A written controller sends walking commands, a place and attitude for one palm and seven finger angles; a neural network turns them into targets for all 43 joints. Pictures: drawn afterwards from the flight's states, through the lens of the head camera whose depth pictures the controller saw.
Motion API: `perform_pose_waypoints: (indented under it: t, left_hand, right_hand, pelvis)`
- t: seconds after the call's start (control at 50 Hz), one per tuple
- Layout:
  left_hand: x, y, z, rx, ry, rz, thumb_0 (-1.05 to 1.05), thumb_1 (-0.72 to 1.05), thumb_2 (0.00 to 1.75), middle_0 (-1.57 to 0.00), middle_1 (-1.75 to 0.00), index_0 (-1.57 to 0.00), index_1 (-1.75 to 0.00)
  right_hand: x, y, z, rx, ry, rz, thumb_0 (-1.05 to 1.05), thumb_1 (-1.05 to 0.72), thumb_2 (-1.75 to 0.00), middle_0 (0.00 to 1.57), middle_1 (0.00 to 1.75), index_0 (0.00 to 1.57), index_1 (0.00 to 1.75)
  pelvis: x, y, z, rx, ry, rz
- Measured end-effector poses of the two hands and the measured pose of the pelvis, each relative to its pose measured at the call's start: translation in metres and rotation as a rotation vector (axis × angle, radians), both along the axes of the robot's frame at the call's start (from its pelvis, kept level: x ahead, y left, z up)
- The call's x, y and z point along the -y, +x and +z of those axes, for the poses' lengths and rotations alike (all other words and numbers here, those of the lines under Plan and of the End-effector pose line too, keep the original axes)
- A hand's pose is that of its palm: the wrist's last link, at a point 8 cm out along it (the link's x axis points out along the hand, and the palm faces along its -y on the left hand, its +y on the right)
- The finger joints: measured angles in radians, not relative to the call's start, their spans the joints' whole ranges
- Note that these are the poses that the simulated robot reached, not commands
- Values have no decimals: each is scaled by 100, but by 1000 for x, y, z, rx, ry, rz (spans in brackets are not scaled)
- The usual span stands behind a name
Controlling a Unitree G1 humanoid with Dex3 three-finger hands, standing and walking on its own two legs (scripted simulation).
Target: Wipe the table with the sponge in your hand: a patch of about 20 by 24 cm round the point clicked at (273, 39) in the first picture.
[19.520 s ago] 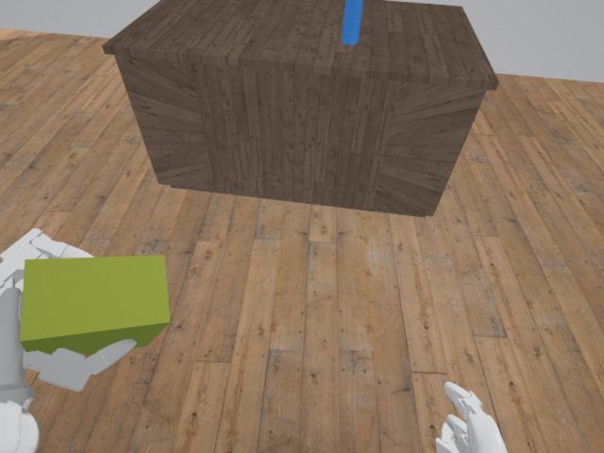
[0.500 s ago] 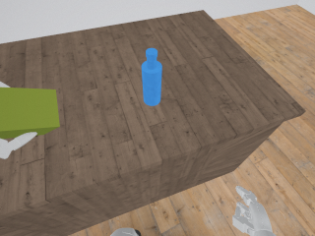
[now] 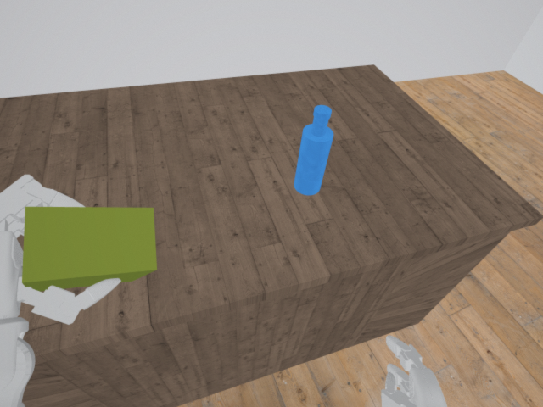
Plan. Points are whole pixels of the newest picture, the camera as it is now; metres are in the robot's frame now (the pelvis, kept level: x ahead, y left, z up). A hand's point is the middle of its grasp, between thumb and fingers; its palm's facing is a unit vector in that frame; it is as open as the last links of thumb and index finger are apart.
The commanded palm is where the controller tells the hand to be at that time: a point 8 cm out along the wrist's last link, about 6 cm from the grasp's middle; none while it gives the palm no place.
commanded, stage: come to a stop and stand still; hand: left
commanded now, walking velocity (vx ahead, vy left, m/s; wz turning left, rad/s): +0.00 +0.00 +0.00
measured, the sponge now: (106, 250) +0.23 +0.23 +0.16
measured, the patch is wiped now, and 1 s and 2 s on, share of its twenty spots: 0.00 0.00 0.00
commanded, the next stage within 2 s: none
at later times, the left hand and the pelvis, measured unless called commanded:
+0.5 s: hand out of the picture +0.14 +0.31 +0.16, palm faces +0.52 -0.76 -0.38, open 10.3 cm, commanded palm +0.07 +0.33 +0.18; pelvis -0.05 +0.03 -0.01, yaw +9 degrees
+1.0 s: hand out of the picture +0.06 +0.37 +0.16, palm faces +0.49 -0.81 -0.31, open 10.3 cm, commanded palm +0.00 +0.37 +0.18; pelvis -0.17 +0.09 -0.03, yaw -1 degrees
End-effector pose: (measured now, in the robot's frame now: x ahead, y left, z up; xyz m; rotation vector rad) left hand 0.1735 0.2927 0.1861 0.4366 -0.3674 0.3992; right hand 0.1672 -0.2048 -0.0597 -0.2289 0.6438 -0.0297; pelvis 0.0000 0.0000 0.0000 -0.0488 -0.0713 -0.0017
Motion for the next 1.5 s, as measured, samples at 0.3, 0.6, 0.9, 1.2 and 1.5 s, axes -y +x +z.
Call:
perform_pose_waypoints:
  t: [0.3,0.6,0.9,1.2,1.5]
  left_hand:
    - [-33,-43,-4,-36,37,45,-1,-52,102,-68,-134,-73,-134]
    - [-52,-102,-21,19,17,80,-1,-52,102,-68,-134,-73,-133]
    - [-95,-173,-10,152,48,36,-1,-52,103,-68,-134,-73,-133]
    - [-84,-192,0,31,249,-196,-1,-52,103,-69,-134,-73,-133]
    - [-124,-258,-8,84,41,-43,-1,-52,103,-69,-134,-73,-133]
  right_hand:
    - [-24,-2,6,8,-32,61,1,-90,-90,20,30,20,30]
    - [-44,-23,-18,23,-50,118,1,-90,-90,20,30,20,30]
    - [-90,-110,-27,7,-36,108,1,-90,-90,20,30,20,30]
    - [-69,-264,-65,-200,0,-166,1,-90,-90,20,30,20,30]
    - [-99,-295,-22,-31,-58,-117,1,-91,-90,19,30,20,30]
  pelvis:
    - [-19,-24,-2,12,-9,69]
    - [-36,-63,-31,48,-21,137]
    - [-79,-140,-42,-39,58,75]
    - [-109,-208,-43,-8,8,21]
    - [-126,-263,-24,16,118,-25]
